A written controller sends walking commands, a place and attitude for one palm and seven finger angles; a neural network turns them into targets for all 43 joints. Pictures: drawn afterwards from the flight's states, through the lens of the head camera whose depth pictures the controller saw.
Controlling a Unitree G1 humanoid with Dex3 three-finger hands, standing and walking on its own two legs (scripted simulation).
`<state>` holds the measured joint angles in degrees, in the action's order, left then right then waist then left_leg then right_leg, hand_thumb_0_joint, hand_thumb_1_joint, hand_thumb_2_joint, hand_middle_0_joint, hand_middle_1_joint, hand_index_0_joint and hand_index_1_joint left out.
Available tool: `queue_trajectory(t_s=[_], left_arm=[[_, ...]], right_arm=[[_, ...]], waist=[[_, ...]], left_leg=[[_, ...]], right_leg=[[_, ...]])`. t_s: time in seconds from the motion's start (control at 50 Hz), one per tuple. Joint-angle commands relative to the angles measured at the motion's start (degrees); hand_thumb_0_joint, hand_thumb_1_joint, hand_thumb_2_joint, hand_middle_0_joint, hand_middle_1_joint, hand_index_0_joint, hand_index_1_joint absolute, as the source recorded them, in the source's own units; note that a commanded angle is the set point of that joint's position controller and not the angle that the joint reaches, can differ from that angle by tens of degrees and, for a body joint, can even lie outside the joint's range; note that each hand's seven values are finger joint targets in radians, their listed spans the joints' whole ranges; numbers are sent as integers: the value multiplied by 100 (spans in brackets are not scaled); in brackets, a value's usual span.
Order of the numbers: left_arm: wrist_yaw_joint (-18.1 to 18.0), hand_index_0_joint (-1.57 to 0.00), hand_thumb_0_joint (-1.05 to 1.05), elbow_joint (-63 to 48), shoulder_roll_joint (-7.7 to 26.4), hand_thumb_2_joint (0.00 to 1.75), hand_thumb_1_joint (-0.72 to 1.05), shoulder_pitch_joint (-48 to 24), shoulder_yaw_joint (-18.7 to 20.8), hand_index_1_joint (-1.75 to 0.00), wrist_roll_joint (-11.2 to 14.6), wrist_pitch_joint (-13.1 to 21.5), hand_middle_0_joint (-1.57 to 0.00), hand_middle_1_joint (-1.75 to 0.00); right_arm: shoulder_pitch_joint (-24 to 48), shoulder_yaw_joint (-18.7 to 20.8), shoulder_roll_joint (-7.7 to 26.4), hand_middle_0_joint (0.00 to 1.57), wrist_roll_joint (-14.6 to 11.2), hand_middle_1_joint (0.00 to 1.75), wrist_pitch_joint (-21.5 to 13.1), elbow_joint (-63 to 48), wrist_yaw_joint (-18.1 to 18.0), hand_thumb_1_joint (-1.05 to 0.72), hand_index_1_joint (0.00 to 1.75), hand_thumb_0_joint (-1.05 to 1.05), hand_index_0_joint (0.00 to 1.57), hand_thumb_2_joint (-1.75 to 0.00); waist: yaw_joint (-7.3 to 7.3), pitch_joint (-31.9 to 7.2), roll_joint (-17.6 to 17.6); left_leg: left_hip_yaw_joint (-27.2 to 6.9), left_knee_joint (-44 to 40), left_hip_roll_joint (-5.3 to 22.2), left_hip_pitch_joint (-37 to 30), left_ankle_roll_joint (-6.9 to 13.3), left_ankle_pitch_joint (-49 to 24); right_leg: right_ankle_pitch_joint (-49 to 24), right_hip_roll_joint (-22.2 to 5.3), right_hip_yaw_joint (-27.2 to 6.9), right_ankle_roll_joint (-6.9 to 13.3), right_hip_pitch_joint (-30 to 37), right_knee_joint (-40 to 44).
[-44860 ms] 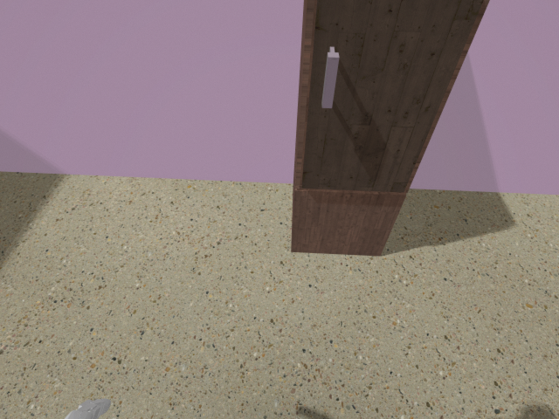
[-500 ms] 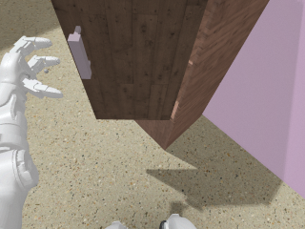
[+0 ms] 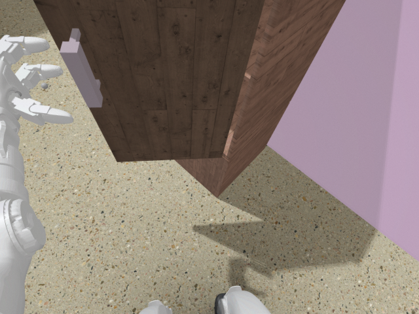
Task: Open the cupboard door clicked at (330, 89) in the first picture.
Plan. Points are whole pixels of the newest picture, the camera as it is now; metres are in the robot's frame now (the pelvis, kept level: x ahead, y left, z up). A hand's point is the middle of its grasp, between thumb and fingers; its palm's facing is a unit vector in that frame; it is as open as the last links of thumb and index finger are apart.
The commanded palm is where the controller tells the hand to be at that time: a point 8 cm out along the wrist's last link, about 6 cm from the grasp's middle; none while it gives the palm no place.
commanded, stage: move the hooked fingers beside the handle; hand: left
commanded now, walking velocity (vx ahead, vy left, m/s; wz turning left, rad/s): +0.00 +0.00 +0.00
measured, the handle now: (85, 69) +0.54 +0.18 +0.10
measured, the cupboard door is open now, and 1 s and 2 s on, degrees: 48 48 48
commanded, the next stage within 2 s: slide the fingers in behind the handle in 0.52 s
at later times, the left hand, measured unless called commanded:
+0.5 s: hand (45, 88) +0.49 +0.24 +0.11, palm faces +0.00 -1.00 -0.01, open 14.0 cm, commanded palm +0.48 +0.29 +0.11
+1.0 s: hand (55, 85) +0.51 +0.23 +0.11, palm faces +0.00 -1.00 +0.00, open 14.0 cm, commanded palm +0.49 +0.26 +0.10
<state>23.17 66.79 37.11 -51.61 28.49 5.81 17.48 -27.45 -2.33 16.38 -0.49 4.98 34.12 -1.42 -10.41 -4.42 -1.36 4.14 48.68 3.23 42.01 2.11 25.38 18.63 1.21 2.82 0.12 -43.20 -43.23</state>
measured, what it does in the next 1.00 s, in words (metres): stands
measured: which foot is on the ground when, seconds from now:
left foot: down 0.00-1.00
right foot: down 0.00-1.00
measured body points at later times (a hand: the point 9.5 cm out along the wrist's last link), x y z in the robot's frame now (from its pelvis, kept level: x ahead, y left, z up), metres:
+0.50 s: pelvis -0.01 -0.01 +0.00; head +0.11 +0.02 +0.43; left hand +0.49 +0.29 +0.12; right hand +0.01 -0.28 -0.11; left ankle -0.03 +0.09 -0.70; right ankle +0.01 -0.12 -0.70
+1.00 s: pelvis +0.00 +0.00 +0.00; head +0.12 +0.03 +0.43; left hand +0.50 +0.28 +0.11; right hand -0.03 -0.26 -0.11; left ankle -0.03 +0.09 -0.70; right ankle +0.01 -0.12 -0.70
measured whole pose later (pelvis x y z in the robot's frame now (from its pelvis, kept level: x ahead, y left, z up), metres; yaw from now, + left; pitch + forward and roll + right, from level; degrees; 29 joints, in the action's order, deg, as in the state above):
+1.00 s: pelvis +0.00 +0.00 +0.00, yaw +1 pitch +19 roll -3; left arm 20.0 68.4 34.6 -54.8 24.2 6.4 17.0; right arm -26.7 -2.4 16.0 -0.1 4.4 35.4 -1.0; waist -10.3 -4.7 -1.5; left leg 2.9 50.1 2.8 43.5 2.3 25.8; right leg 19.2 0.8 3.8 -0.1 -43.9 -44.0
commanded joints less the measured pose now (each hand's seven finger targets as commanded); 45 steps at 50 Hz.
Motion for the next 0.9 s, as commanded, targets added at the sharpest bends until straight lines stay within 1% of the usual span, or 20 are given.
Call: queue_trajectory(t_s=[0.0,0.02,0.04,0.08,0.1,0.16,0.18,0.24,0.3,0.44,0.46,0.52,0.56,0.62,0.64,0.7,0.76,0.78,0.8,0.88], left_arm=[[84,-30,0,-1304,1690,30,-50,-2302,88,-120,284,369,-30,-120],[121,-30,0,-1328,1476,30,-50,-2394,-90,-120,345,351,-30,-120],[131,-30,0,-1257,1499,30,-50,-2321,-69,-120,315,305,-30,-120],[129,-30,0,-1197,1120,30,-50,-2543,-414,-120,302,262,-30,-120],[94,-30,0,-1044,1231,30,-50,-2491,-320,-120,304,253,-30,-120],[41,-30,0,-1072,1182,30,-50,-2773,-362,-120,318,324,-30,-120],[22,-30,0,-1161,1199,30,-50,-2814,-363,-120,301,366,-30,-120],[-22,-30,0,-995,1361,30,-50,-2849,-259,-120,259,412,-30,-120],[-42,-30,0,-679,1512,30,-50,-2842,-246,-120,180,334,-30,-120],[16,-30,0,-788,1684,30,-50,-3351,-255,-120,151,439,-30,-120],[31,-30,0,-706,1873,30,-50,-3292,-110,-120,140,417,-30,-120],[118,-30,0,-509,1665,30,-50,-3258,-303,-120,172,305,-30,-120],[137,-30,0,-529,2143,30,-50,-3115,7,-120,107,284,-30,-120],[177,-30,0,-887,1655,30,-50,-3212,-289,-120,193,337,-30,-120],[182,-30,0,-927,1678,30,-50,-3157,-225,-120,200,346,-30,-120],[132,-30,0,-743,1502,30,-50,-3181,-300,-120,253,251,-30,-120],[18,-30,0,-842,1706,30,-50,-3037,-104,-120,183,254,-30,-120],[-17,-30,0,-989,1620,30,-50,-3082,-175,-120,151,280,-30,-120],[-66,-30,0,-1099,1608,30,-50,-2959,-145,-120,128,310,-30,-120],[-171,-30,0,-1105,1109,30,-50,-2917,-432,-120,173,324,-30,-120]], right_arm=[[-738,417,1085,20,-13,30,-91,-275,-64,-90,30,0,20,-90],[-708,395,1071,20,-24,30,-93,-281,-83,-90,30,0,20,-90],[-697,404,1076,20,-28,30,-91,-252,-91,-90,30,0,20,-90],[-641,389,1048,20,-22,30,-117,-209,-88,-90,30,0,20,-90],[-651,387,1074,20,-21,30,-123,-185,-99,-90,30,0,20,-90],[-620,371,1071,20,-11,30,-160,-162,-125,-90,30,0,20,-90],[-594,378,1063,20,-11,30,-180,-158,-122,-90,30,0,20,-90],[-571,350,1067,20,-10,30,-196,-159,-123,-90,30,0,20,-90],[-506,306,1091,20,-29,30,-202,-203,-142,-90,30,0,20,-90],[-563,279,1119,20,-18,30,-282,-220,-184,-90,30,0,20,-90],[-591,280,1140,20,-13,30,-279,-210,-186,-90,30,0,20,-90],[-649,258,1131,20,-22,30,-273,-210,-194,-90,30,0,20,-90],[-705,261,1180,20,-16,30,-239,-218,-194,-90,30,0,20,-90],[-763,297,1122,20,3,30,-232,-230,-168,-90,30,0,20,-90],[-782,316,1134,20,12,30,-219,-199,-150,-90,30,0,20,-90],[-814,323,1149,20,19,30,-196,-138,-125,-90,30,0,20,-90],[-884,334,1144,20,38,30,-188,-155,-116,-90,30,0,20,-90],[-868,337,1116,20,48,30,-187,-168,-94,-90,30,0,20,-90],[-879,360,1103,20,52,30,-178,-181,-72,-90,30,0,20,-90],[-834,378,1065,20,41,30,-144,-177,-25,-90,30,0,20,-90]], waist=[[183,-2630,-648],[139,-2581,-860],[163,-2542,-799],[45,-2309,-808],[46,-2171,-579],[-12,-2325,-556],[13,-2395,-717],[39,-2461,-629],[2,-2184,-417],[-74,-2712,-720],[-54,-2710,-720],[-139,-2466,-598],[-6,-2694,-668],[-76,-2850,-867],[-25,-2954,-1026],[-114,-2536,-756],[1,-2755,-756],[3,-2781,-988],[66,-2853,-992],[-26,-2626,-924]], left_leg=[[-577,-419,-80,-1899,-57,-3247],[-569,-435,-95,-1983,-54,-3337],[-574,-428,-90,-1993,-59,-3291],[-591,-464,-102,-1916,-57,-2954],[-605,-487,-107,-1773,-46,-2765],[-616,-462,-126,-1796,-47,-2747],[-609,-441,-134,-1861,-56,-2798],[-610,-393,-156,-1738,-53,-2778],[-545,-400,-190,-1270,-14,-2314],[-614,-297,-188,-1444,-34,-2346],[-601,-268,-182,-1394,-31,-2345],[-581,-283,-195,-1194,3,-2301],[-588,-270,-181,-1171,-16,-2347],[-621,-254,-155,-1575,-34,-2716],[-653,-257,-129,-1740,-71,-2775],[-660,-318,-120,-1532,-44,-2489],[-660,-309,-130,-1568,-51,-2731],[-644,-308,-127,-1679,-71,-2839],[-662,-292,-119,-1789,-88,-2980],[-682,-302,-80,-1931,-111,-3115]], right_leg=[[-2212,187,-67,85,1332,220],[-2237,182,-73,102,1270,231],[-2182,174,-67,89,1201,236],[-1944,166,-48,84,1018,282],[-1860,161,-44,94,1056,293],[-1895,140,-63,87,1085,247],[-1932,130,-83,94,1088,240],[-2008,126,-108,96,1198,172],[-1840,101,-163,73,1267,200],[-1797,107,-186,78,1216,102],[-1801,107,-193,78,1221,106],[-1841,119,-174,78,1218,128],[-1853,121,-188,83,1314,95],[-2006,151,-125,100,1169,87],[-1911,163,-97,98,1022,86],[-1671,177,-65,84,907,172],[-1871,175,-64,100,1062,119],[-1912,176,-60,105,1023,109],[-1938,181,-42,113,1019,94],[-1886,199,4,97,792,122]])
